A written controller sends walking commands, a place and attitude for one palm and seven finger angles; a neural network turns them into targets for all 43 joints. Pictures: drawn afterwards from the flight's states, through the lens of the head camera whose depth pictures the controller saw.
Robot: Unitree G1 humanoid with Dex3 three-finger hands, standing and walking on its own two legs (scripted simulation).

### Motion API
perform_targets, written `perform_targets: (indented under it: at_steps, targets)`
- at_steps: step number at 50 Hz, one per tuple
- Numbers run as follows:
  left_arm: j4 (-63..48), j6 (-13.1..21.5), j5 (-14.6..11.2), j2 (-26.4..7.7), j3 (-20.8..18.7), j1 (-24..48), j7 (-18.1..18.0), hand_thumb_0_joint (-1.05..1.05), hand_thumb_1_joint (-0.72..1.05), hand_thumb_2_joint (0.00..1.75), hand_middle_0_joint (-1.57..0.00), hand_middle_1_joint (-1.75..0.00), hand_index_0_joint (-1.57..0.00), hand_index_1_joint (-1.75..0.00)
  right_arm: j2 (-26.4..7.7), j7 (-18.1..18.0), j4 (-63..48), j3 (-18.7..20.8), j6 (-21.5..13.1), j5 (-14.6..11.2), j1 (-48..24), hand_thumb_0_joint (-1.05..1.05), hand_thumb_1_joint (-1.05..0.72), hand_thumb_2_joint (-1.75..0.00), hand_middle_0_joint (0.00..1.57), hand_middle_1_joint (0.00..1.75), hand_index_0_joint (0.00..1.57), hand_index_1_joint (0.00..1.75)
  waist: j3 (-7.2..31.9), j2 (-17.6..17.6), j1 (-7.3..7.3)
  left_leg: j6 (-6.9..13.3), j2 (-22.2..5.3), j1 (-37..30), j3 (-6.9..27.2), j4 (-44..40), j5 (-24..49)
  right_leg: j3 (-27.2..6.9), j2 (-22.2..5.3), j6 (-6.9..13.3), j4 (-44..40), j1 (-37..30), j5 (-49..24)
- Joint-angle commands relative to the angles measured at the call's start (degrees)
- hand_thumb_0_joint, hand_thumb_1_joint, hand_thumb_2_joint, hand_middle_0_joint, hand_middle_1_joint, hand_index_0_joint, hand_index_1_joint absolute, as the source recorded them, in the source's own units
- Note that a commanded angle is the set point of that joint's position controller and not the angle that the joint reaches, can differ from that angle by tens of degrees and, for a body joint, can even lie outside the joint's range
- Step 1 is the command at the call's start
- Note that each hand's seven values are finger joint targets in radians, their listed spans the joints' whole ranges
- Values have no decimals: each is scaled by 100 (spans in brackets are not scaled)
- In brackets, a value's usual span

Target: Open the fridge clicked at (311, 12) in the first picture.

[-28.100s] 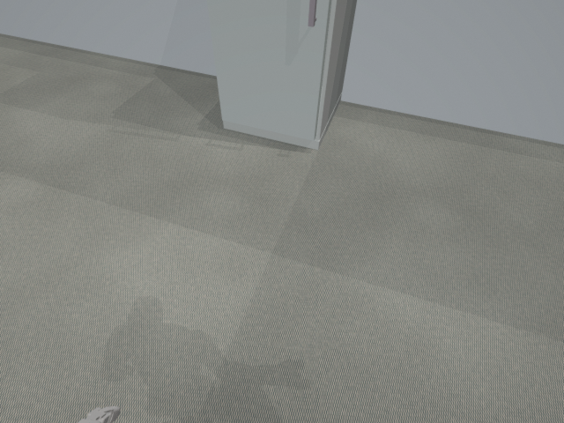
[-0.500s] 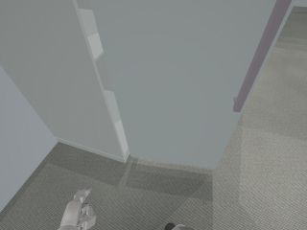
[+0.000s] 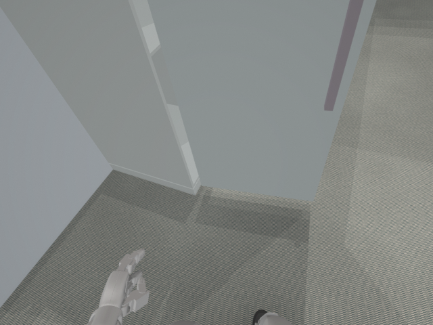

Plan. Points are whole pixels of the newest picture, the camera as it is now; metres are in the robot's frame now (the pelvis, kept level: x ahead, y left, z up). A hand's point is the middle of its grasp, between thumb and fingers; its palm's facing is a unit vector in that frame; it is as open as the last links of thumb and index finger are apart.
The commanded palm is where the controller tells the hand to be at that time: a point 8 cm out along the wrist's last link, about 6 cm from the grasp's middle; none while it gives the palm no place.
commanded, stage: stop stepping back and stand still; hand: right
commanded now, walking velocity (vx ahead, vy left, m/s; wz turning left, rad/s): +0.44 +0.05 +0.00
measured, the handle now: (345, 34) +0.72 -0.30 +0.15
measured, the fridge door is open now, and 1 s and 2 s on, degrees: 81 81 81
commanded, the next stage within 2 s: let the arm hang, fingers relaxed in 1.38 s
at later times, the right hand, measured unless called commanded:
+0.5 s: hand out of the picture +0.10 -0.26 +0.17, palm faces +0.35 +0.84 -0.41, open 7.4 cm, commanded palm +0.02 -0.31 +0.18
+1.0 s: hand out of the picture +0.06 -0.29 +0.18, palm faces +0.47 +0.80 -0.37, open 7.4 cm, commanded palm -0.01 -0.33 +0.18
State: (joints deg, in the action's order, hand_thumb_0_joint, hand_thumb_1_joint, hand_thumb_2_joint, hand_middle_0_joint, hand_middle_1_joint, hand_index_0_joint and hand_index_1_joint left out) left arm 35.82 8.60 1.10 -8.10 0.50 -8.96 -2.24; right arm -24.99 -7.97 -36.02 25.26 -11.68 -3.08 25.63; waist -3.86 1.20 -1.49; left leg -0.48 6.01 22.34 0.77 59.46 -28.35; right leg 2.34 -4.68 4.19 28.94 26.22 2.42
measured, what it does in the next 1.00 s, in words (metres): walks backwards: left foot, then right foot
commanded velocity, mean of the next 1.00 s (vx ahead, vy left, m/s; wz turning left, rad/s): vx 0.19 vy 0.00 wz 0.00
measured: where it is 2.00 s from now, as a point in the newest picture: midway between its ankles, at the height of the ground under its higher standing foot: outside the picture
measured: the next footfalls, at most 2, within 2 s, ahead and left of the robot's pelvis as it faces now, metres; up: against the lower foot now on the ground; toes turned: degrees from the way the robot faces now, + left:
left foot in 0.16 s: -0.18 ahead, +0.10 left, +0.00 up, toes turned +5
right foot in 0.32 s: -0.03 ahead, -0.13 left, +0.00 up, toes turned -2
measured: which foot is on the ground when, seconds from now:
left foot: up 0.00-0.14, down 0.16-0.34, up 0.36-0.60, down 0.62-1.00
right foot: down 0.00-0.12, up 0.14-0.30, down 0.32-0.62, up 0.64-0.88, down 0.90-1.00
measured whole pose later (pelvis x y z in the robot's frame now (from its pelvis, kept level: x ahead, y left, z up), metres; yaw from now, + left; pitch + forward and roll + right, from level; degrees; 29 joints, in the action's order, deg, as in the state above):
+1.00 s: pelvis -0.14 -0.03 +0.00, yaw -1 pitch -2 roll +1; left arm 36.1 8.0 1.0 -11.6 -1.1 -11.2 -5.1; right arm -24.1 -10.4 -32.0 23.3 -13.0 0.3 25.6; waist -2.4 4.8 -0.2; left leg 0.1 -2.4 19.6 -3.6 44.7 -25.7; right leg 5.8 -3.4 1.0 35.4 16.4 16.6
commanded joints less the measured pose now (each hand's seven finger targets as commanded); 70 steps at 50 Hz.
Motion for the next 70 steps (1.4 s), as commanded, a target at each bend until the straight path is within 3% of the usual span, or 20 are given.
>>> perform_targets:
  at_steps: [1,4,5,7,9,11,15,17,19,25,28,30,31,33,41,44,46,54,59,70]
  targets:
    - [-743,263,-11,-1028,-412,145,23,0,90,90,-20,-30,-20,-30,-738,-131,-1002,515,-269,-88,312,0,-90,-90,20,30,20,30,1394,-2075,81,180,410,-1384,-982,-1104,-598,-848,-683,-569,-2603,-343,3558]
    - [-730,116,21,-936,-377,103,-22,0,90,90,-20,-30,-20,-30,-957,-139,-512,678,-77,-188,607,0,-90,-90,20,30,20,30,1435,-1818,-3,569,452,-2126,-1162,-3604,-1113,-137,-55,-1479,-2091,-570,3109]
    - [-689,25,-35,-860,-354,-33,-29,0,90,90,-20,-30,-20,-30,-1171,-133,-363,873,-14,-185,838,0,-90,-90,20,30,20,30,1421,-960,55,811,-289,-1649,-492,-4546,-697,500,406,-1376,-585,-968,2304]
    - [-571,-157,-87,-934,-362,-16,-106,0,90,90,-20,-30,-20,-30,-1418,-108,-837,852,-95,-184,431,0,-90,-90,20,30,20,30,613,1088,96,1244,-2192,250,1044,-5205,836,14,600,-800,3277,-447,1994]
    - [-723,-105,-66,-841,-148,65,-34,0,90,90,-20,-30,-20,-30,-1793,-207,-994,1292,-278,-172,-100,0,-90,-90,20,30,20,30,910,892,155,1570,-2676,-906,1215,-4933,1670,-372,307,-650,4549,962,2116]
    - [-691,32,-203,-1124,-320,196,-130,0,90,90,-20,-30,-20,-30,-720,-127,194,272,-94,-89,-326,0,-90,-90,20,30,20,30,85,1125,196,1139,-2120,-1566,1130,-4467,1894,-321,89,-547,3064,1415,1760]
    - [-525,61,-192,-1060,-192,110,-344,0,90,90,-20,-30,-20,-30,-828,-208,84,201,-72,47,-575,0,-90,-90,20,30,20,30,518,-274,341,469,-1476,-1212,-291,-2130,3632,552,520,-228,-486,-1342,1042]
    - [-703,81,-134,-1263,-293,-13,-317,0,90,90,-20,-30,-20,-30,-1028,-265,-594,278,-243,73,-976,0,-90,-90,20,30,20,30,971,-2074,277,23,-521,947,-518,-119,154,-2186,-1290,569,-463,-3188,-1107]
    - [-632,149,-59,-1019,-171,-63,-279,0,90,90,-20,-30,-20,-30,-1466,-251,-981,554,-338,89,-924,0,-90,-90,20,30,20,30,669,-1097,321,104,-576,1182,84,574,-432,-3190,-1755,885,-1255,-2302,499]
    - [-656,175,-58,-1105,-310,288,-56,0,90,90,-20,-30,-20,-30,-1167,-256,-954,950,-382,102,922,0,-90,-90,20,30,20,30,463,-2263,75,174,-571,-1501,-804,-986,636,-629,-867,137,-1973,956,3877]
    - [-697,-86,-38,-1081,-364,163,-142,0,90,90,-20,-30,-20,-30,-855,-277,103,871,-282,172,1008,0,-90,-90,20,30,20,30,506,-1539,23,243,-403,-2702,-1004,-2008,290,-327,-721,-75,-990,1818,4275]
    - [-688,-230,-126,-933,-413,42,-178,0,90,90,-20,-30,-20,-30,-763,-272,698,732,-91,196,922,0,-90,-90,20,30,20,30,428,958,-18,688,-1417,-2079,738,-3953,-1088,467,183,-333,2110,1874,3629]
    - [-859,-220,-154,-1016,-424,271,-198,0,90,90,-20,-30,-20,-30,-889,-247,632,656,-91,167,511,0,-90,-90,20,30,20,30,154,2031,39,1234,-2787,-1344,3290,-5159,-2150,-31,432,-407,3878,2221,3177]
    - [-354,-121,77,-1179,-388,1,-160,0,90,90,-20,-30,-20,-30,-1316,-126,794,1025,-389,131,-129,0,-90,-90,20,30,20,30,51,952,359,1202,-2613,-281,2269,-4939,-221,-305,40,-568,4548,1402,1959]
    - [-538,150,5,-1004,-280,380,-408,0,90,90,-20,-30,-20,-30,-948,-311,-455,71,-404,343,-1374,0,-90,-90,20,30,20,30,291,968,91,799,-2103,96,616,-4650,-725,439,220,-286,1178,-944,1934]
    - [-612,252,15,-1036,-324,111,-419,0,90,90,-20,-30,-20,-30,-1029,-388,-1028,287,-441,308,-1002,0,-90,-90,20,30,20,30,516,-316,153,596,-1720,-78,364,-3629,-264,371,276,-249,-278,-1815,1872]
    - [-796,214,-24,-1208,-372,95,-348,0,90,90,-20,-30,-20,-30,-1106,-445,-1481,567,-566,331,-630,0,-90,-90,20,30,20,30,697,-2568,50,100,-778,502,-546,-1608,101,-1649,-1128,270,-1132,-2141,1400]
    - [-803,91,-196,-1090,-324,-75,-55,0,90,90,-20,-30,-20,-30,-711,-283,-29,630,-370,130,686,0,-90,-90,20,30,20,30,808,-967,214,-58,-589,-1504,-673,-3457,1738,-323,-657,-114,-352,-772,99]
    - [-818,-54,-220,-1066,-338,-129,-57,0,90,90,-20,-30,-20,-30,-576,-210,270,384,-213,46,605,0,-90,-90,20,30,20,30,1165,586,264,297,-1330,-1493,390,-3297,3666,-16,-148,-414,177,-961,399]
    - [-858,-2,-156,-963,-209,190,-194,0,90,90,-20,-30,-20,-30,-974,-347,-729,682,-353,157,267,0,-90,-90,20,30,20,30,937,-1014,89,67,-937,-1645,-200,-3266,2500,-278,-333,-275,-640,-856,451]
